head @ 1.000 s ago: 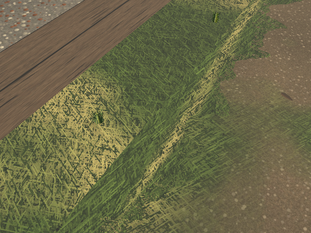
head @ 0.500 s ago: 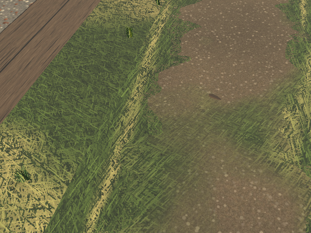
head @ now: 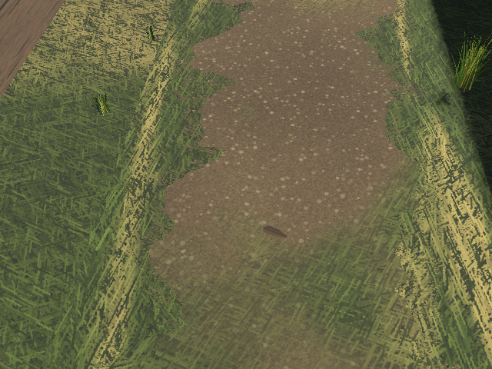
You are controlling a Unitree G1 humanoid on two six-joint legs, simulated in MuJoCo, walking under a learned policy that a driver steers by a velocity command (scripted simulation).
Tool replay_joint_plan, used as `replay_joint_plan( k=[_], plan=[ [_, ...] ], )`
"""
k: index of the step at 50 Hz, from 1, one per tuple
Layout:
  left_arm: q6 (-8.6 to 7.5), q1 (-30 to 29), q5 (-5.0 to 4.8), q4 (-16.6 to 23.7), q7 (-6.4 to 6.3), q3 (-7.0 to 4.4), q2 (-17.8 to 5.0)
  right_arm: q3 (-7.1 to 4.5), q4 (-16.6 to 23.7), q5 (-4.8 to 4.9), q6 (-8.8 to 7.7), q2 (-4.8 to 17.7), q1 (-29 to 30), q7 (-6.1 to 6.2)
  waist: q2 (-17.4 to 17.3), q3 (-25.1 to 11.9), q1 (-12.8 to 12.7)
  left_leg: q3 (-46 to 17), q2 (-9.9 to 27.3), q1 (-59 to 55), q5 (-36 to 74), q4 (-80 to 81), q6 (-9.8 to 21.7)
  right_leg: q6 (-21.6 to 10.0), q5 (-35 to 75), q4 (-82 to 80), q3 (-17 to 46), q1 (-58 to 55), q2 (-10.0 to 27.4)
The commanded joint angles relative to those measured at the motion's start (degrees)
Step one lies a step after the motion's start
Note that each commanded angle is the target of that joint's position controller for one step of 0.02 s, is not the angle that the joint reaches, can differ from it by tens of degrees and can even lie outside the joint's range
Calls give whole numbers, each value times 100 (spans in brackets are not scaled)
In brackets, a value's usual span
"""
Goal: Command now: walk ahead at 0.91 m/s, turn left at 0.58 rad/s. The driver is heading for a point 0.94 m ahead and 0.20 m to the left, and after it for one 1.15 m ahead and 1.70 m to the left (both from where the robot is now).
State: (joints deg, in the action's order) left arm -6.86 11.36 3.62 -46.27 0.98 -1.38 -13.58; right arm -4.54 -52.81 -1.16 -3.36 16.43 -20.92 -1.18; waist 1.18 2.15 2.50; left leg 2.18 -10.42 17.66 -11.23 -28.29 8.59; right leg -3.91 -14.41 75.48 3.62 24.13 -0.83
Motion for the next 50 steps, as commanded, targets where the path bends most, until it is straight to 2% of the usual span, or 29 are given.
replay_joint_plan(
  k=[1, 3, 6, 7, 9, 11, 12, 13, 14, 15, 16, 17, 18, 20, 21, 25, 30, 32, 33, 34, 35, 36, 37, 38, 39, 41, 44, 47, 50],
  plan=[
    [69, -73, 123, 690, 17, 29, -413, -9, 247, 81, -238, 391, -150, 47, 66, 225, -453, -3042, 1701, -397, 67, 1787, 1057, 302, -237, -581, 188, 1422, 514],
    [98, -634, 44, 1010, 17, 121, -377, -24, 291, 93, -297, 570, -306, 53, 164, 472, -443, -2487, 1573, 175, 2360, 1786, 1005, 519, 50, -1575, -176, 1210, 465],
    [62, -1326, -69, 1295, 62, 273, -127, -85, 280, 150, -197, 645, -561, 39, -223, 220, -116, -1638, 876, 569, 4185, 1247, 214, 516, 1637, -3374, -683, -15, -107],
    [-143, -1838, -299, 1522, -57, 160, -148, -7, 395, 506, -202, 369, -729, 144, 2, -66, 150, -1989, 747, 506, 3344, 1074, -21, 523, 1978, -4040, -361, -366, -463],
    [-199, -1856, -396, 1676, -170, 24, -390, -45, 341, 489, -120, 643, -847, 233, -504, -330, 69, -2379, 752, 45, 2736, 774, -284, 526, 2362, -4929, -173, -923, -742],
    [-186, -1492, -409, 1737, -290, -158, -741, -66, 485, 424, -42, 614, -519, 291, -871, -594, -284, -2472, 610, -175, 2989, -223, -585, 447, 2694, -5347, -5, -1572, -642],
    [-173, -709, -330, 1589, -340, -230, -814, -61, 668, 427, 2, 539, -158, 313, -952, -998, -753, -2381, 364, 47, 2927, -1241, -821, 356, 3307, -5554, 58, -2462, -409],
    [-102, 602, -225, 1292, -381, -287, -1026, 25, 947, 292, 47, 220, -18, 327, -688, -2024, -1159, -2051, 223, 659, 1034, -3057, -1029, -46, 4396, -4833, 807, -4053, 775],
    [6, 906, -31, 1280, -334, -170, -1015, 208, 1009, 133, 112, -467, -1142, 333, 841, -2956, -607, -1796, -195, 1684, -3713, -4948, -1064, -762, 7606, -3854, 2266, -5187, 2600],
    [69, 640, -161, 1290, -200, -202, -969, 198, 1128, 318, 156, 141, -1960, 246, 1666, -3749, -254, -1737, 498, 1935, -3146, -6003, -1113, -1479, 5657, -4314, 3648, -5156, 3505],
    [159, -139, -242, 1553, -220, -206, -627, 108, 1145, 379, 293, 444, -1523, 273, 1107, -2968, -239, -1279, 974, 2321, -2413, -6095, -1241, -1484, 3282, -4862, 3207, -4295, 2937],
    [247, -509, -315, 1548, -268, -113, -281, -3, 1286, 331, 401, 666, -847, 323, 519, -1884, -261, -874, 1146, 2534, -1825, -5829, -1342, -1177, 2322, -5222, 2238, -3212, 2354],
    [304, -741, -305, 1531, -293, -70, -257, -100, 1381, 304, 490, 758, -536, 361, 259, -1316, -149, -750, 1266, 2352, -1580, -5819, -1423, -1026, 2135, -5492, 1699, -2304, 2005],
    [321, -1042, -245, 1329, -263, -168, -489, -66, 1619, 295, 591, 387, -342, 357, 342, -548, 101, -592, 1489, 1832, -1456, -5045, -1410, -889, 2353, -5875, 728, -876, 1661],
    [287, -1049, -230, 1223, -249, -224, -592, -18, 1753, 280, 587, 186, -174, 362, 405, -435, 82, -485, 1533, 1737, -1364, -4629, -1411, -914, 2698, -6001, 394, -654, 1608],
    [304, -1081, -263, 968, -285, -386, -950, -8, 1943, 245, 561, 224, 232, 262, 357, -971, 27, -445, 1757, 1375, -391, -3319, -1245, -1055, 2839, -6008, -129, -1063, 1869],
    [421, -1068, -415, 809, -208, -501, -1274, -105, 2210, 263, 697, 590, 931, 36, 538, -736, -152, -4, 1592, 660, -64, -1926, -916, -721, 1538, -5894, -812, -1101, 1961],
    [437, -742, -528, 652, -147, -522, -1386, -92, 2369, 205, 683, 535, 1155, 6, 404, -687, -221, 71, 1348, 301, -398, -1087, -733, -631, 1608, -5556, -706, -1214, 1969],
    [458, -699, -602, 584, -124, -493, -1350, -92, 2318, 176, 644, 486, 1001, 15, 307, -725, -108, 158, 1139, -119, -91, -382, -604, -477, 1560, -5201, -778, -1192, 1837],
    [471, -408, -588, 442, -92, -403, -1112, -144, 2196, 136, 600, 652, 695, 64, 15, -813, -55, 7, 1065, -913, 627, 229, -433, -179, 1326, -4655, -984, -818, 1552],
    [466, -203, -330, 484, -26, -212, -644, -234, 2236, 80, 554, 1173, 441, 171, -1238, -1145, -139, -1606, 2390, -2032, 2848, 517, -55, 361, -421, -3237, -1475, 181, 958],
    [482, -122, -245, 618, 6, -140, -557, -131, 2373, -69, 499, 1235, 794, 220, -2006, -1411, -269, -2532, 3599, -1987, 3414, 582, 1060, 702, -2427, -2056, -1068, 1084, 524],
    [543, -393, -394, 506, -13, -262, -976, 20, 2291, -135, 408, 685, 723, 169, -1153, -1542, 96, -2131, 3357, -1462, 2904, 716, 1130, 752, -2304, -1600, -412, 824, 684],
    [612, -381, -542, 471, -23, -300, -1004, 58, 2128, -143, 331, 605, 871, 130, -1004, -1178, -53, -1567, 2995, -1212, 2389, 722, 810, 724, -2088, -1512, -267, 823, 639],
    [681, -230, -544, 329, -88, -312, -943, 21, 2076, -92, 288, 688, 1164, 124, -869, -1033, -171, -1182, 2776, -1069, 1995, 738, 534, 741, -1771, -1503, -208, 821, 625],
    [794, -33, -481, 261, -178, -420, -1159, -13, 2057, -42, 266, 814, 1510, 209, -998, -768, -291, -705, 2734, -598, 2387, 794, 470, 887, -1267, -977, -283, 661, 437],
    [872, 6, -534, 389, -237, -433, -989, 15, 2035, -46, 315, 586, 1584, 362, -819, -705, -266, -447, 2861, -882, 1926, 901, 494, 988, -901, -960, -367, 1024, 471],
    [925, -214, -486, 662, -176, -330, -649, -23, 1927, -35, 362, 544, 1555, 465, -809, -689, -144, -230, 2982, -1043, 1520, 917, 483, 977, -782, -1717, -482, 927, 634],
    [948, -200, -464, 901, -57, -320, -618, -119, 1835, -2, 379, 676, 1579, 454, -868, -774, -133, -44, 3155, -1043, 1689, 853, 500, 817, -844, -2350, -710, 499, 635]
  ],
)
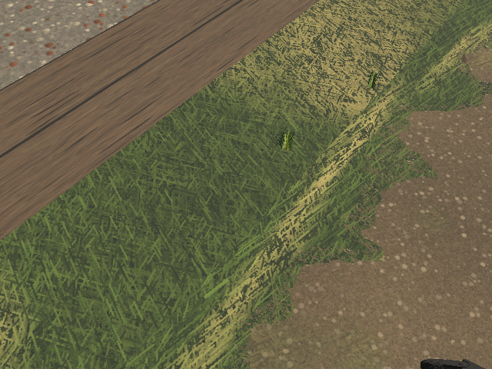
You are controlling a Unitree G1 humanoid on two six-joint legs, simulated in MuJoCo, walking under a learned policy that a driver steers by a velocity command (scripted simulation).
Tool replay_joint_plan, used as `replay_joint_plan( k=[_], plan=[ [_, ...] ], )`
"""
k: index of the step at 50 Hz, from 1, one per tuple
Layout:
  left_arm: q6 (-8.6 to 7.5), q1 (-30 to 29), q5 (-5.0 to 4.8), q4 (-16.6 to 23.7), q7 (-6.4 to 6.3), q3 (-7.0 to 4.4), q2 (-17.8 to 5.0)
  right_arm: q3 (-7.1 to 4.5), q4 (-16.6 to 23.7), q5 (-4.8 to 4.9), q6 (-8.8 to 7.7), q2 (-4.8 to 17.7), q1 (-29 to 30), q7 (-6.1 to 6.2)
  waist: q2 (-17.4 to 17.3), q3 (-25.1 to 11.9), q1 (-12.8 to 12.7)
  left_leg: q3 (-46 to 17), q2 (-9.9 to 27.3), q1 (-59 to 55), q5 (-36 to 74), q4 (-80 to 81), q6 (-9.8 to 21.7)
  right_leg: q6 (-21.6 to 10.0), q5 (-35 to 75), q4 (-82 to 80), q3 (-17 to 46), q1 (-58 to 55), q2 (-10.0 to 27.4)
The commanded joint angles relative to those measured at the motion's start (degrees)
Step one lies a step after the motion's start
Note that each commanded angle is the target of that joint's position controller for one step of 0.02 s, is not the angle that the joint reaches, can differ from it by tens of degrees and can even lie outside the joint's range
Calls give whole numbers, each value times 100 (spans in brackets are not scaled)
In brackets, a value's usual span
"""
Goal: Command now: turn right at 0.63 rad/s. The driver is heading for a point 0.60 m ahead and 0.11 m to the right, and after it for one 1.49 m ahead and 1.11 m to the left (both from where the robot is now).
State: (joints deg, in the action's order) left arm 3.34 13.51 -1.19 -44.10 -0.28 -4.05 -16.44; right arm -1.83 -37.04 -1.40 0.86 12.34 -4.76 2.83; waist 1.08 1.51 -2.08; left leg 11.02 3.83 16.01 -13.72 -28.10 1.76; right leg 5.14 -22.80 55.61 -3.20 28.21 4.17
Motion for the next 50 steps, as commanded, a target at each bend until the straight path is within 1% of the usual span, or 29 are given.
replay_joint_plan(
  k=[1, 4, 6, 7, 8, 9, 10, 11, 12, 13, 15, 18, 22, 23, 25, 27, 33, 35, 36, 37, 38, 39, 40, 41, 42, 43, 44, 47, 50],
  plan=[
    [-59, -370, 16, 749, 105, -73, -364, -419, 220, 53, -46, 1126, -31, 35, -900, -721, 305, -871, 1787, -893, 2023, 780, 1152, -163, -23, -541, -99, -24, 114],
    [10, -201, 1, 898, 187, -135, -393, -497, 126, 186, -68, 1221, 78, -20, -963, -724, 173, -663, 1900, -915, 2041, 462, 871, -448, 116, -1279, -283, -421, 43],
    [34, 215, 13, 818, 148, -228, -433, -504, -7, 289, -42, 1098, 38, -70, -669, -744, -45, -234, 1632, -529, 1402, -305, 351, -775, 1012, -2342, -397, -1243, -250],
    [2, 518, 42, 762, 47, -391, -854, -483, -103, 219, -19, 898, -224, -116, 275, -630, -58, 192, 1085, 248, 398, -1476, -105, -1116, 2656, -2984, 400, -1926, -12],
    [-59, 705, 118, 895, -51, -598, -1750, -361, 303, -41, -35, 567, 210, -124, 2173, -389, -12, 308, 98, 2486, -2404, -3501, -734, -2057, 5110, -3144, 2842, -2890, 1399],
    [-244, 829, 317, 1027, 40, -537, -1673, -382, 511, -20, -92, 733, 774, -105, 1460, -1111, -359, -1099, -314, 2946, -2785, -4487, -725, -2822, 4746, -3435, 3637, -2928, 1806],
    [-381, 605, 302, 1043, 97, -500, -1540, -434, 499, 130, -111, 892, 846, -91, 822, -1001, -265, -1424, -259, 3105, -2326, -4677, -582, -2626, 4031, -3556, 3224, -2919, 1600],
    [-427, 273, 140, 1082, 55, -476, -1413, -452, 427, 154, -137, 896, 760, -47, 493, -772, -37, -1570, -199, 3171, -1717, -4509, -468, -2282, 3590, -3531, 2857, -2789, 1279],
    [-403, 181, -95, 1070, -2, -396, -1105, -498, 302, 95, -181, 1026, 486, -56, 226, -878, 107, -1676, -44, 3163, -1173, -4154, -393, -2038, 1839, -3689, 2724, -2771, 1065],
    [-379, 60, -174, 1132, -37, -316, -919, -541, 250, 94, -230, 1104, 350, -104, 293, -845, 186, -1696, -26, 2970, -711, -3841, -337, -1953, 11, -3981, 2772, -2515, 910],
    [-414, 119, -87, 1228, -82, -268, -904, -555, 223, 152, -354, 1075, 376, -226, 537, -585, 166, -1632, -210, 2965, -142, -3341, -313, -1925, -1475, -4444, 3070, -2344, 812],
    [-538, 478, -15, 1154, -171, -295, -1035, -514, 200, 157, -598, 946, 643, -288, 475, -369, 47, -1692, -379, 2872, 382, -2161, -372, -1850, -929, -4495, 2996, -2411, 695],
    [-665, 613, 35, 1032, -131, -178, -868, -396, -18, 176, -693, 792, 518, -390, 942, -348, -135, -1287, -268, 2254, 1151, -1216, -536, -1700, -197, -4483, 2197, -2247, 595],
    [-632, 947, 277, 886, 101, -222, -1077, -281, -187, -339, -337, 674, 253, -522, 1133, -250, -243, -893, -289, 2186, 949, -1284, -580, -1532, -553, -4717, 2098, -2203, 322],
    [-633, 988, 286, 883, 240, -173, -916, -319, -48, -164, -157, 876, 529, -620, 1020, 101, -352, -845, -175, 2316, 907, -1176, -539, -1548, -656, -4880, 2131, -2182, 495],
    [-674, 1037, 291, 840, 212, -169, -956, -316, 75, -58, -167, 977, 729, -702, 867, 249, -388, -888, -97, 2543, 891, -1078, -393, -1573, -702, -4990, 2110, -2469, 786],
    [-825, 941, 441, 573, -1, -198, -1046, -272, 304, 8, -227, 1058, 662, -841, 499, 565, -185, -1086, -89, 2890, 254, -1106, 310, -1434, 104, -5078, 1325, -3412, 1300],
    [-842, 723, 440, 514, 15, -178, -1059, -239, 282, 6, -204, 1011, 239, -783, 510, 331, 93, -665, -340, 1931, -176, -925, 646, -1304, 2474, -4555, 675, -3234, 1167],
    [-841, 634, 386, 490, 22, -168, -1103, -268, 140, -1, -206, 1036, -324, -717, 475, -68, 360, -362, -685, 903, -273, -889, 804, -1231, 4570, -3748, 259, -3005, 1017],
    [-793, 560, 360, 491, -1, -147, -1107, -358, -228, -25, -244, 1167, -1496, -653, 168, -702, 904, -228, -1082, -641, -296, -725, 924, -1110, 5963, -2093, -245, -2492, 726],
    [-797, 531, 387, 614, -52, -54, -976, -526, -535, -75, -293, 1669, -2886, -566, -573, -1432, 1455, -1519, -466, -2503, -1456, -428, 1145, -944, 4986, 103, -400, -1010, 437],
    [-887, 597, 372, 959, 91, 161, -210, -611, -517, -78, -341, 2287, -2818, -549, -2341, -1445, 897, -5102, 908, -3485, -3773, 995, 1736, -637, 17, 1748, 15, 1300, -797],
    [-973, 138, 453, 979, 81, 147, -519, -551, -395, 36, -353, 1971, -2410, -561, -1632, -969, 919, -6458, 1128, -3389, -2790, 1720, 1742, -703, -97, 2416, 851, 2239, -827],
    [-1039, -119, 411, 1011, 102, 105, -795, -560, -369, 12, -356, 1896, -2253, -507, -762, -591, 800, -5480, 1099, -3145, -1073, 1316, 1697, -735, 331, 2468, 952, 2378, -422],
    [-1074, -133, 414, 961, 94, 154, -765, -539, -345, 57, -360, 1782, -2074, -470, -79, -358, 589, -4612, 916, -2443, 733, 1086, 1605, -670, 659, 2023, 892, 1966, -185],
    [-1020, -121, 444, 955, 72, 168, -720, -488, -307, 91, -371, 1656, -1854, -431, 156, -162, 357, -4016, 693, -1842, 2133, 1029, 1471, -543, 648, 1683, 804, 1579, -65],
    [-1204, -352, 145, 1208, 37, 77, -777, -367, 7, 406, -551, 1258, -1639, -426, -122, -345, 325, -3909, 477, -1840, 2441, 1183, 1639, -498, 550, 1511, 1072, 1483, -193],
    [-1123, -629, 283, 1276, 32, 81, -712, -381, 6, 418, -574, 1383, -1261, -268, -72, 12, 36, -3071, 29, -996, 4205, 1162, 1331, -278, 789, 266, 666, 1238, -305],
    [-1099, -1320, 277, 1488, 63, 205, -223, -434, -152, 394, -281, 1447, -1461, -2, -154, -87, 260, -2542, -731, 134, 4840, 727, 541, -141, 1996, -1593, 135, 115, -1081]
  ],
)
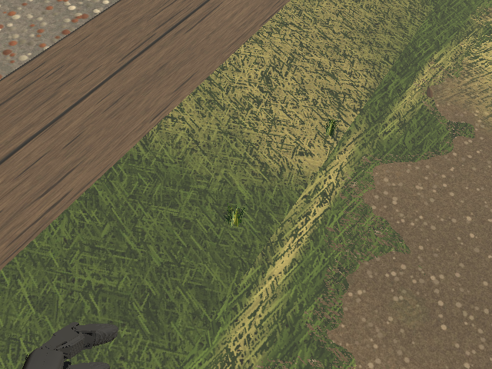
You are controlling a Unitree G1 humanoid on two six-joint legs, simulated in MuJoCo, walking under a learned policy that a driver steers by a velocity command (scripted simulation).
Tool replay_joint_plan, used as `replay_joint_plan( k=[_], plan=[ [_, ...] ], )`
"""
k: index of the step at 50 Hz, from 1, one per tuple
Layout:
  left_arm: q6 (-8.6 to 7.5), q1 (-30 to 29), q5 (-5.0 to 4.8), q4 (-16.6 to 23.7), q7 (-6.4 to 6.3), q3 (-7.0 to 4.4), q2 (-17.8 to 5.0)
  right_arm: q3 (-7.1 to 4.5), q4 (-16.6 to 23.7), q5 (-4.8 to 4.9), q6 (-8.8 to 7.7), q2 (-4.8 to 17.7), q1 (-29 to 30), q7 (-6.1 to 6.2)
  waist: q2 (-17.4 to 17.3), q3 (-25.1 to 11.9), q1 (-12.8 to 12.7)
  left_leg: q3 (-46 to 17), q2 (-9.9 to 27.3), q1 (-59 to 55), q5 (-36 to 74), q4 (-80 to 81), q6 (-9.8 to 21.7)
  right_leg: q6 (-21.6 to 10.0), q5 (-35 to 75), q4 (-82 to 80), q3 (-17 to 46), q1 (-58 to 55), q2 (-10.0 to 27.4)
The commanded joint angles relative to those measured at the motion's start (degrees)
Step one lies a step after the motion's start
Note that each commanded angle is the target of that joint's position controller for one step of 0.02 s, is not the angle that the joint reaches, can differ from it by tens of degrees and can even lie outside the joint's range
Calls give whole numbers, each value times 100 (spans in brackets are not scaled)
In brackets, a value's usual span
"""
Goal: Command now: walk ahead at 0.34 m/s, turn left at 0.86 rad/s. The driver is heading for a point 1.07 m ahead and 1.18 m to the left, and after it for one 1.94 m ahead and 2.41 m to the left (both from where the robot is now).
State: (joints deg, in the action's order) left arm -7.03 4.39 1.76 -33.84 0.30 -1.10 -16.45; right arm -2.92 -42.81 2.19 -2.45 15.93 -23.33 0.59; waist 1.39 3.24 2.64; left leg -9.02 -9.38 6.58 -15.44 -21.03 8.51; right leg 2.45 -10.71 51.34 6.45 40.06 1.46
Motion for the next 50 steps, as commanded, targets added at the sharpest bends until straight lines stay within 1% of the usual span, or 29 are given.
replay_joint_plan(
  k=[1, 3, 5, 6, 7, 8, 9, 10, 11, 12, 13, 14, 15, 17, 20, 24, 27, 28, 29, 30, 31, 32, 33, 34, 36, 38, 41, 47, 50],
  plan=[
    [-78, -538, -67, 478, 48, -95, -154, -352, 344, 46, 156, 1094, 175, 304, -350, -479, -81, -606, 454, 1258, 4759, -105, -475, 89, 1426, -1722, -937, -1641, -1075],
    [-84, -729, -185, 530, 99, -181, -252, -386, 251, 40, 280, 1097, -51, 410, -642, -687, 3, -1032, 407, 1269, 4217, -385, -887, 28, 2004, -2241, -791, -2334, -1340],
    [-68, -553, -205, 530, 35, -329, -596, -416, 458, 39, 278, 1086, 358, 448, -806, -791, -250, -1390, 426, 1120, 4137, -1015, -1102, -25, 2158, -2578, -412, -2858, -1164],
    [-56, -34, -207, 412, -26, -415, -778, -419, 631, 12, 254, 1048, 696, 446, -907, -1048, -550, -1460, 381, 1020, 4086, -1660, -1217, -45, 2481, -2777, -258, -3365, -909],
    [-36, 1067, -184, 140, -103, -461, -841, -364, 789, -23, 232, 900, 1031, 370, -772, -1689, -1119, -1148, 121, 1083, 3076, -3013, -1384, -267, 3350, -3251, 2, -4564, -352],
    [58, 1465, -86, 63, -194, -364, -788, -85, 835, -245, 291, 33, 575, 252, 265, -2432, -889, -600, -265, 1949, -2241, -4726, -1286, -733, 5128, -2185, 1141, -6064, 1200],
    [142, 1469, 210, 261, -167, -261, -710, -79, 802, -232, 275, 148, -658, 143, 1239, -3115, -359, -781, -375, 2451, -3533, -6412, -1358, -1809, 7591, -1631, 2702, -6465, 2546],
    [192, 947, 60, 187, -154, -382, -899, -183, 838, -11, 313, 843, -1018, 13, 1373, -3340, -75, -688, 265, 2975, -2469, -7417, -1425, -2500, 4933, -2099, 3554, -6301, 3069],
    [262, 346, 14, 489, -223, -345, -543, -275, 845, 21, 389, 1215, -236, 12, 626, -2704, -272, -274, 694, 3146, -1705, -7165, -1448, -2311, 2639, -2597, 2864, -5454, 2369],
    [358, 70, -18, 565, -287, -218, -252, -331, 924, -30, 491, 1328, 396, 59, -34, -1924, -326, 35, 846, 3147, -1175, -6815, -1471, -1893, 1503, -2913, 2017, -4444, 1789],
    [420, -81, -29, 555, -302, -180, -285, -341, 1013, -44, 585, 1278, 546, 110, -212, -1352, -213, 141, 941, 2899, -1026, -6540, -1482, -1719, 1401, -3181, 1509, -3487, 1467],
    [455, -193, -49, 414, -298, -236, -418, -287, 1113, -52, 624, 1081, 613, 113, -174, -867, -95, 263, 1055, 2674, -979, -6015, -1443, -1623, 1534, -3326, 1007, -2795, 1236],
    [448, -151, -41, 268, -283, -283, -480, -213, 1182, -51, 614, 788, 619, 115, 27, -644, -48, 405, 1145, 2528, -1000, -5471, -1409, -1578, 1853, -3429, 550, -2417, 1073],
    [429, 33, -22, 24, -238, -388, -659, -99, 1297, -82, 524, 459, 792, 137, 330, -747, -140, 597, 1293, 2567, -985, -4738, -1399, -1726, 2836, -3515, 156, -2586, 1183],
    [493, -76, -63, -86, -217, -489, -855, -119, 1311, -95, 531, 633, 917, 83, 374, -1193, -147, 603, 1597, 2280, -397, -4005, -1289, -1788, 2428, -3562, -88, -2855, 1555],
    [575, -326, -142, -167, -167, -575, -1050, -222, 1336, -76, 633, 873, 1139, -21, 678, -980, -145, 965, 1543, 1540, 40, -2980, -1041, -1440, 829, -3629, -764, -2458, 1523],
    [606, -228, -246, -290, -116, -624, -1075, -315, 1342, -96, 685, 902, 1150, -75, 602, -911, -102, 1294, 1327, 1061, 106, -1862, -769, -1086, 145, -3177, -1081, -2592, 1588],
    [630, -96, -272, -347, -105, -598, -922, -386, 1261, -106, 693, 948, 976, -51, 423, -910, -59, 1345, 1135, 691, 153, -1473, -621, -849, -267, -2752, -1250, -2449, 1451],
    [683, 174, -259, -469, -82, -548, -680, -511, 1140, -128, 679, 1168, 565, -3, -149, -763, 34, 876, 1152, 145, 446, -840, -347, -496, -895, -1827, -1524, -1917, 1129],
    [749, 380, -57, -354, -63, -488, -433, -682, 1261, -130, 620, 1927, 339, 90, -1992, -442, -183, -1503, 2577, -502, 2183, -222, 374, 136, -2598, 383, -1973, -172, 315],
    [691, -308, 16, 62, -116, -488, -535, -661, 1532, -349, 438, 2128, 649, 39, -1889, -819, -1, -2768, 2971, -57, 1759, 235, 1230, 168, -2722, 1376, -577, 546, -221],
    [660, -565, -113, 110, -172, -553, -779, -636, 1516, -394, 307, 1913, 809, -13, -1265, -748, 34, -2405, 2757, 46, 951, 470, 1051, 5, -2175, 1618, -224, 616, -144],
    [640, -468, -162, 49, -212, -591, -858, -581, 1497, -294, 248, 1711, 1065, 1, -1062, -608, -179, -2062, 2484, 152, 627, 447, 706, -106, -1568, 1459, -104, 607, -68],
    [645, -284, -113, -103, -263, -618, -882, -509, 1537, -182, 273, 1461, 1297, 36, -850, -673, -309, -1750, 2302, 196, 649, 285, 461, -80, -1205, 1340, -53, 457, 26],
    [629, -152, -46, -173, -234, -612, -815, -420, 1620, -169, 347, 1271, 1503, 131, -930, -894, -441, -1357, 1968, 535, 1393, 51, 342, 54, -774, 1311, -108, -141, -138],
    [603, -141, -105, -221, -182, -552, -629, -415, 1588, -180, 374, 1230, 1360, 191, -816, -1086, -399, -1318, 1802, 380, 1833, -112, 330, 141, -593, 942, -94, -314, -317],
    [589, -393, -162, -172, -140, -464, -451, -469, 1560, -119, 417, 1309, 1216, 237, -872, -1089, -274, -1618, 1683, 111, 1882, -284, 309, 217, -616, -51, 35, -407, -518],
    [512, -412, -224, -211, -32, -484, -567, -517, 1638, -104, 506, 1341, 1299, 194, -1219, -1066, -168, -2445, 1574, 176, 2078, -506, 290, 131, -812, -1300, 237, -1199, -671],
    [462, -26, -235, -331, 14, -567, -690, -500, 1716, -26, 539, 1281, 1589, 165, -1232, -1046, -390, -2611, 1266, 490, 1896, -753, 68, -21, -236, -2630, 119, -2220, -581]
  ],
)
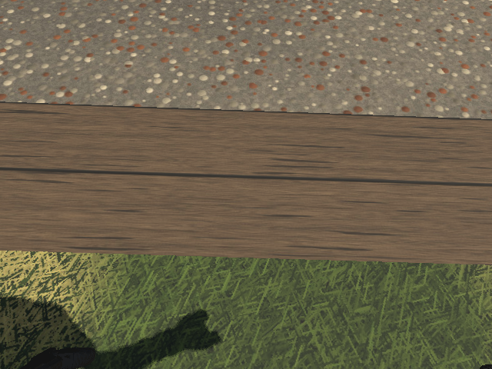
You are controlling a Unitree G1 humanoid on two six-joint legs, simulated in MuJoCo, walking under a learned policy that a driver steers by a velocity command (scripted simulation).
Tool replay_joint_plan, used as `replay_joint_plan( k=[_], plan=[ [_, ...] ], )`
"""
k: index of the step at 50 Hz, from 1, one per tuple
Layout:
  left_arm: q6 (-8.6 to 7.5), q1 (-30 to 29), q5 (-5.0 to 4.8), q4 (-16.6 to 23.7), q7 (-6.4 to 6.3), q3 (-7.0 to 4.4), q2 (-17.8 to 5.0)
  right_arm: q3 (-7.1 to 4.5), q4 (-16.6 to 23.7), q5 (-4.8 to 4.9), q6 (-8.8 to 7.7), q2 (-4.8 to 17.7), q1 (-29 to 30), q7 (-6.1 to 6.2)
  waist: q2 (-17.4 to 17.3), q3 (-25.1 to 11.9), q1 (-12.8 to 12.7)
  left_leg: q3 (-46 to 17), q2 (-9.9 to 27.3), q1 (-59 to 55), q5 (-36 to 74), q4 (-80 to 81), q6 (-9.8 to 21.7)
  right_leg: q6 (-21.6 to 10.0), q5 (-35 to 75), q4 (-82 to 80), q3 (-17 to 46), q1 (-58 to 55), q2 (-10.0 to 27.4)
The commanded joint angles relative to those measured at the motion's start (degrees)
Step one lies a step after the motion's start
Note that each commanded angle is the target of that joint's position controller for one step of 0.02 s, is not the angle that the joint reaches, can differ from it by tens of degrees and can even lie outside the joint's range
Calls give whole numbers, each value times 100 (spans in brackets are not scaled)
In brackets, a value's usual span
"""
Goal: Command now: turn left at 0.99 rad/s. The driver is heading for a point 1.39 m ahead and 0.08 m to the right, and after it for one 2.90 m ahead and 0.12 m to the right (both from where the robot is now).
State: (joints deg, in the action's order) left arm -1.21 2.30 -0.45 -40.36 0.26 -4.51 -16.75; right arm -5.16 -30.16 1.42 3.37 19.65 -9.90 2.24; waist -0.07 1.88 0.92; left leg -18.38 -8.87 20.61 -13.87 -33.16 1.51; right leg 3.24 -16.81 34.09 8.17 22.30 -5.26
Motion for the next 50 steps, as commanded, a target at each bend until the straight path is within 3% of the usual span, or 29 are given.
replay_joint_plan(
  k=[1, 2, 3, 4, 5, 7, 9, 10, 13, 16, 19, 20, 21, 22, 23, 24, 25, 27, 33, 37, 40, 42, 43, 44, 45, 46, 47, 48, 50],
  plan=[
    [-114, 395, 8, 245, 1, -285, -780, -228, 481, 71, -32, 768, 270, -4, -834, -983, -274, -1469, 956, -477, 927, 121, 545, -233, 1056, -1432, 33, -1196, 488],
    [-49, 312, 79, 318, -38, -336, -1083, -111, 384, -10, -10, 324, -313, -29, 475, -1264, 76, -583, 306, 278, -1465, -1099, 226, -716, 1742, -1430, 1043, -2101, 1758],
    [-17, 298, 269, 325, -31, -334, -1176, -199, 541, 24, -76, 642, -323, -37, 1730, -833, 169, 359, -143, 1437, -2431, -2166, -96, -1617, 2352, -1719, 2359, -1861, 2600],
    [-46, 91, 245, 457, -70, -286, -911, -345, 421, -41, -124, 1143, -370, -55, 1334, -616, 163, 493, 402, 1678, -2061, -3084, -339, -1856, 2248, -1713, 2226, -1678, 2821],
    [-26, -128, 188, 533, -140, -209, -628, -402, 287, -9, -105, 1257, -333, -70, 952, -470, 152, 665, 585, 1689, -1610, -3407, -442, -1667, 1947, -1625, 1494, -1531, 2448],
    [49, -223, 90, 572, -266, -155, -525, -342, 179, -15, -14, 963, -354, -72, 617, -317, 80, 921, 746, 1873, -1004, -3945, -585, -1418, 1714, -1565, 648, -1521, 1984],
    [99, 14, 122, 507, -336, -149, -609, -222, 284, 56, -16, 645, -138, -121, 664, -248, -85, 1357, 963, 2013, -732, -3788, -675, -1460, 2148, -1666, 34, -1635, 1852],
    [120, 293, 143, 423, -327, -156, -662, -142, 370, 26, -46, 490, 106, -112, 687, -327, -271, 1462, 1002, 1970, -794, -3521, -724, -1576, 2468, -1650, 40, -1777, 1865],
    [83, 1036, -5, 190, -179, -201, -898, 52, 410, -54, -173, 184, 194, -166, 840, -770, -534, 1543, 1015, 1687, -1162, -2558, -601, -1685, -551, -2152, 483, -2111, 1968],
    [-30, 752, -116, 221, -40, -158, -990, 105, 250, -75, -411, 191, 98, -260, 1019, -335, -300, 1892, 952, 483, -1221, -1076, -358, -1595, -1090, -2469, 434, -1088, 1845],
    [-74, 896, -237, 127, 54, -142, -1084, 65, -31, -13, -662, 231, -313, -280, 821, -42, 26, 2085, 754, -890, -484, 754, -138, -1547, -1045, -2089, 473, -406, 1740],
    [-85, 934, -239, 124, 72, -92, -956, 24, -227, 37, -694, 253, -705, -259, 668, -42, 235, 2118, 781, -1780, 14, 1296, -41, -1420, -1066, -1791, 476, 114, 1641],
    [-151, 753, -197, 216, 96, 9, -623, -54, -413, 39, -714, 389, -1401, -199, 485, -299, 605, 1717, 1176, -3110, -3, 1223, 66, -1112, -1064, -1057, 346, 1096, 1352],
    [-71, 486, 311, 345, 166, 68, -98, -2, -572, -662, -665, 757, -2417, -180, -1176, -841, 1083, 26, 2573, -4086, -2249, 2057, 112, -795, -1708, 1314, -639, 1948, 364],
    [-79, 390, 278, 628, 153, 68, -99, -159, -438, -741, -610, 1331, -2119, -108, -1472, -432, 929, -1409, 3527, -3609, -2647, 2390, 617, -783, -1439, 2220, -576, 3213, 156],
    [-29, 81, 272, 659, 180, -9, -433, -93, -457, -635, -627, 973, -1872, -91, -822, -37, 860, -1186, 3369, -3253, -2856, 2330, 724, -814, -859, 2789, -171, 3461, 628],
    [-22, 284, 205, 515, 256, -59, -506, 58, -457, -512, -678, 570, -1452, -129, -766, 204, 553, -465, 2944, -2929, -2290, 2341, 504, -758, -320, 2897, -117, 3333, 701],
    [55, 808, 211, 189, 407, -121, -649, 167, -470, -396, -736, 295, -1041, -137, -934, 113, 187, 647, 2494, -2531, -1273, 2503, 277, -548, 219, 3148, -417, 2789, 853],
    [185, 28, 223, 424, 569, 20, -330, 193, -1007, -395, -924, 115, -1492, -176, -574, 722, 153, 2140, 2337, -2255, 322, 2821, 296, -522, 1053, 3288, -728, 3316, 959],
    [173, -716, 234, 750, 660, 198, -207, 180, -1373, -384, -956, 215, -1634, -111, -378, 983, 202, 3057, 2200, -2249, 2102, 2904, 152, -926, 1109, 1901, -1617, 2625, 905],
    [193, -274, 156, 744, 535, 237, -262, 113, -1552, -390, -893, 651, -1711, -24, -632, 288, -224, 3430, 2287, -2713, 7296, 1573, 1, -1423, 579, 1287, -2277, 1046, 171],
    [148, 1697, 103, 252, 407, 17, -744, -11, -1442, -452, -721, 1056, -1324, 6, -908, -827, -1233, 3265, 2535, -2361, 8248, -915, 150, -1736, -231, 1296, -2002, -1045, -203],
    [106, 2812, 157, -128, 297, -182, -1108, -11, -1354, -426, -719, 1048, -1128, -45, -595, -1298, -1709, 3189, 2334, -1246, 6742, -2700, 105, -1885, -232, 601, -1405, -2792, -225],
    [212, 2402, 68, -161, 151, -407, -1637, 151, -1156, -359, -799, 293, -1035, -195, 1183, -1146, -1137, 3106, 993, 1139, 106, -5137, -180, -2186, -1333, -253, 660, -4094, 841],
    [253, 2064, 180, 126, 190, -461, -2099, 243, -519, -294, -974, 273, -935, -245, 1281, -1946, -807, 1816, 494, 2648, -986, -6450, -259, -3072, -1981, -1456, 3859, -4767, 1944],
    [246, 2181, 141, 117, 134, -431, -1794, 225, -416, -357, -1090, 528, -246, -257, 201, -1569, -1045, 1213, 903, 3021, -455, -6212, -171, -2883, -1890, -1889, 3865, -4444, 1968],
    [189, 2206, 137, -91, 63, -360, -1523, 285, -420, -321, -1152, 406, -317, -251, -147, -637, -671, 1273, 1140, 2891, -307, -5609, -149, -2674, -1344, -2088, 3465, -3367, 1901],
    [88, 2027, 160, -142, 21, -288, -1278, 329, -435, -402, -1122, 328, -269, -233, -524, -205, -359, 1273, 1419, 2501, -324, -4937, -169, -2458, -725, -2100, 2857, -2447, 1636],
    [-66, 1572, 152, -52, -29, -157, -1048, 388, -563, -603, -859, 226, -643, -248, -391, 117, 141, 1304, 1588, 1839, -549, -4401, -319, -2357, -48, -2133, 1957, -1186, 1104]
  ],
)
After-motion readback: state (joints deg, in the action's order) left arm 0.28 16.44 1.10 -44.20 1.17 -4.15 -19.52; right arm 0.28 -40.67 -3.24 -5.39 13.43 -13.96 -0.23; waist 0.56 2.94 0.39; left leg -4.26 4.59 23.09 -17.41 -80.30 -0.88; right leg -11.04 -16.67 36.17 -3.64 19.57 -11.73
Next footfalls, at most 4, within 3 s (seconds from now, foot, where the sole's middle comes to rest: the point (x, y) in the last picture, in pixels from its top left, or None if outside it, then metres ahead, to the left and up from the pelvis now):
0.02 right None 0.08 -0.12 -0.77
0.44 left None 0.03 0.15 -0.77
0.86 right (257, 360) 0.46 -0.03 -0.77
1.32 left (264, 207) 0.95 -0.07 -0.77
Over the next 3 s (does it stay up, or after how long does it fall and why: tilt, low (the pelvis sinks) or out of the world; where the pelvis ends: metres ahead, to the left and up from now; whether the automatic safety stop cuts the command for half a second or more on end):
stays up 2.36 -0.14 -0.18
